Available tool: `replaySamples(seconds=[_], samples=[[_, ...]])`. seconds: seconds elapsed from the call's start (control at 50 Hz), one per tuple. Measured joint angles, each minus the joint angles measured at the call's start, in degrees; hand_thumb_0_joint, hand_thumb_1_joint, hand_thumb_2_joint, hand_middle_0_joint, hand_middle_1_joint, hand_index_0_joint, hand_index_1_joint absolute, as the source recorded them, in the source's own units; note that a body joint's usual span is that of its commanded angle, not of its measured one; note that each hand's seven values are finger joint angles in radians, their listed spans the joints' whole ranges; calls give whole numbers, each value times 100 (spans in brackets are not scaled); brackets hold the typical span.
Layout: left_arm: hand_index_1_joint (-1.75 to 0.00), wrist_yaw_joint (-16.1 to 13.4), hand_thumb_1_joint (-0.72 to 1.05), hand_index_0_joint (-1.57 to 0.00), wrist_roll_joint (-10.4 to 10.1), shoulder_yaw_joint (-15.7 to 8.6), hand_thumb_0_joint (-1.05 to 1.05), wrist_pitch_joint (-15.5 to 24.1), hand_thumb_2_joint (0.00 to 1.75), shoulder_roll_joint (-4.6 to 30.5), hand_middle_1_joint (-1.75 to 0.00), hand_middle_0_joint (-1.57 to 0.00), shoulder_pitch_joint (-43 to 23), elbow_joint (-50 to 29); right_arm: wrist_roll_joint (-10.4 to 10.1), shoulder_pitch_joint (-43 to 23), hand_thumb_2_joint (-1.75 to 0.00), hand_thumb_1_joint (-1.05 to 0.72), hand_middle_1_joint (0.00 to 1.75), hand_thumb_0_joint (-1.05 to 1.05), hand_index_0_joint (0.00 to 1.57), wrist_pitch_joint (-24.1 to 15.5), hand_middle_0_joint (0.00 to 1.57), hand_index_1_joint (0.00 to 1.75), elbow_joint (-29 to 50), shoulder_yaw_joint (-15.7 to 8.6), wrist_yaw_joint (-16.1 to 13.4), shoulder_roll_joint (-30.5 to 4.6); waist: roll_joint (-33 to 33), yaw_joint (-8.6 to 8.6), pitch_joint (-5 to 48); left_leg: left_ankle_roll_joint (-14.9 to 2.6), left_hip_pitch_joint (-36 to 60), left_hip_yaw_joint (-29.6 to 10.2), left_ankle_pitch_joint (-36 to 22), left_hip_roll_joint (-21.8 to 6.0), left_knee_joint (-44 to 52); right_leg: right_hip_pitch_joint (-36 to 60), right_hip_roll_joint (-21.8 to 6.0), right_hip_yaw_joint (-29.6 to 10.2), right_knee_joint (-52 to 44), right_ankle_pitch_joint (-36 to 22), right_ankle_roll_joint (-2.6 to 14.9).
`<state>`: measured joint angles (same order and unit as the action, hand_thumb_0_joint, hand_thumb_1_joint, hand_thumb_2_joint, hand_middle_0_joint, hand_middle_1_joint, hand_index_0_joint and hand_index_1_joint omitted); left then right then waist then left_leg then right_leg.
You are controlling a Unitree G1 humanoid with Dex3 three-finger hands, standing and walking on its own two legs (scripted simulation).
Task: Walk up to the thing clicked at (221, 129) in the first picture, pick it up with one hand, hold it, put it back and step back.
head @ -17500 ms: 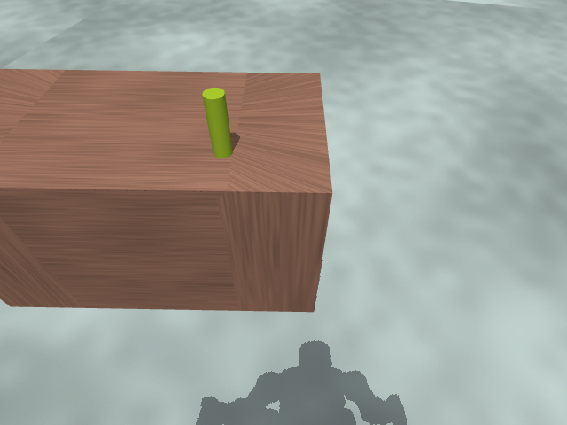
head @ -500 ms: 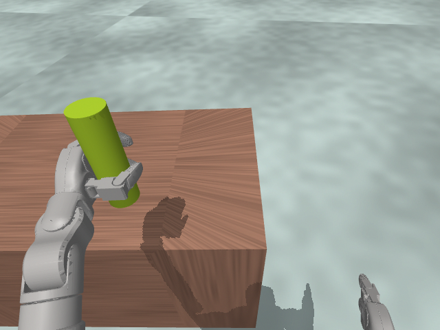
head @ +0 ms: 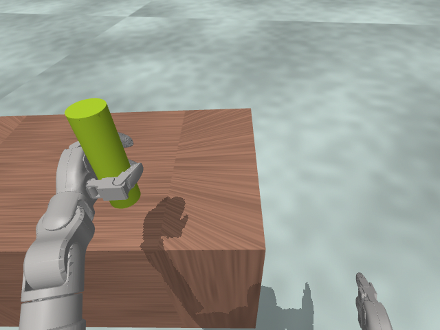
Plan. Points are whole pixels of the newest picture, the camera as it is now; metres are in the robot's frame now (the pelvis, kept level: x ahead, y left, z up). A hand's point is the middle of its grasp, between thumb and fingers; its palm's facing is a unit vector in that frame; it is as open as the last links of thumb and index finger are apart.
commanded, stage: hold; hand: left
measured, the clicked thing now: (108, 158) +0.33 +0.18 +0.20
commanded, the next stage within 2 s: crouch in 0.18 s
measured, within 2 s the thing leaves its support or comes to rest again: neither
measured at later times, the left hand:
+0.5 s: hand (122, 173) +0.34 +0.16 +0.17, palm faces +0.11 -0.99 +0.00, open 7.4 cm
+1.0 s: hand (141, 174) +0.42 +0.17 +0.08, palm faces +0.14 -0.99 +0.00, open 7.3 cm
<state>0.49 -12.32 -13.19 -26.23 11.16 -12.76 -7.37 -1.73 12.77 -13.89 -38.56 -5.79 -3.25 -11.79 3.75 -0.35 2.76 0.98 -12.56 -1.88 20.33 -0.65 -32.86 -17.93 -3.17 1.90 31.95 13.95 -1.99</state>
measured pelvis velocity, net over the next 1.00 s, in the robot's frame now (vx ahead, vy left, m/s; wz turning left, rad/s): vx -0.01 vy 0.00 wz -0.02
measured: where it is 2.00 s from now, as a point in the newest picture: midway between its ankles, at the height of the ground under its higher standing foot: outside the picture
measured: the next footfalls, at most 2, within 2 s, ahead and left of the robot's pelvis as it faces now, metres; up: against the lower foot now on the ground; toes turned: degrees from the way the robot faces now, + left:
none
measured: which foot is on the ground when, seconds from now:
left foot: down 0.00-1.00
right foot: down 0.00-1.00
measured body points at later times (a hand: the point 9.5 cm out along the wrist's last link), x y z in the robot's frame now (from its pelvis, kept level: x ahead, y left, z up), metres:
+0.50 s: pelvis +0.00 +0.00 +0.00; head -0.02 -0.02 +0.45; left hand +0.32 +0.22 +0.17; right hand +0.17 -0.24 -0.08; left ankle -0.03 +0.13 -0.73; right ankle +0.03 -0.14 -0.73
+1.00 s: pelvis -0.01 +0.00 -0.01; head +0.03 +0.00 +0.44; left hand +0.40 +0.23 +0.08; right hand +0.14 -0.27 -0.08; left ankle -0.03 +0.13 -0.73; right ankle +0.03 -0.14 -0.73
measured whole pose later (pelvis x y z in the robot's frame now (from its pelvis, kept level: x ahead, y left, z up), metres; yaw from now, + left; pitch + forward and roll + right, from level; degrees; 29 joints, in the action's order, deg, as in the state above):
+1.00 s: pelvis -0.01 +0.00 -0.01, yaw -1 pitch +7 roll +0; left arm 1.1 -8.9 -15.5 4.3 16.4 -30.6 38.6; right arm -0.5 13.4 -12.1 -32.0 -5.1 -3.3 -12.8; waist 0.3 4.2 2.0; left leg 1.1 -24.9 -0.9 22.2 -1.2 -40.1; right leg -30.3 -2.4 0.7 37.7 14.4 -1.8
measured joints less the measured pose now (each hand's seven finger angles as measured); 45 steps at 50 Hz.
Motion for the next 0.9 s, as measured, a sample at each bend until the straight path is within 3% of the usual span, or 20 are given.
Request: replaySamples(seconds=[0.18,0.4,0.56,0.66,0.9], samples=[[-113,-52,-11,-88,29,48,3,127,120,-52,-114,-91,244,-195,14,94,-5,53,5,-1,6,26,6,5,101,-2,-21,-9,-22,24,-58,15,9,-6,0,-20,-6,7,19,7,9,2,14],[-113,-5,-11,-88,58,28,3,218,120,36,-115,-90,100,3,4,-27,-5,53,5,-1,6,-6,5,5,-42,65,-94,-11,-26,8,-36,12,18,-12,-12,-13,2,21,12,12,-1,-9,14],[-113,51,-11,-88,103,50,3,399,120,72,-114,-90,-193,817,35,-34,-5,55,5,-1,6,-58,6,5,-37,203,-3,112,-94,49,-81,16,-44,5,-43,-5,10,-54,6,-7,5,-40,19],[-112,-14,-11,-88,190,-39,3,855,120,102,-114,-91,-598,1720,58,-49,-4,55,5,-1,6,-108,6,5,-64,193,1,124,-181,135,-164,13,-219,19,-54,-1,-59,-234,5,-25,69,-57,18],[-111,14,-10,-89,325,-186,3,2544,119,408,-113,-91,-1517,3936,92,3,-5,55,5,-1,6,11,6,5,406,76,-14,-78,-336,388,-119,22,-949,93,95,-49,-513,-952,62,-113,395,-19,22]])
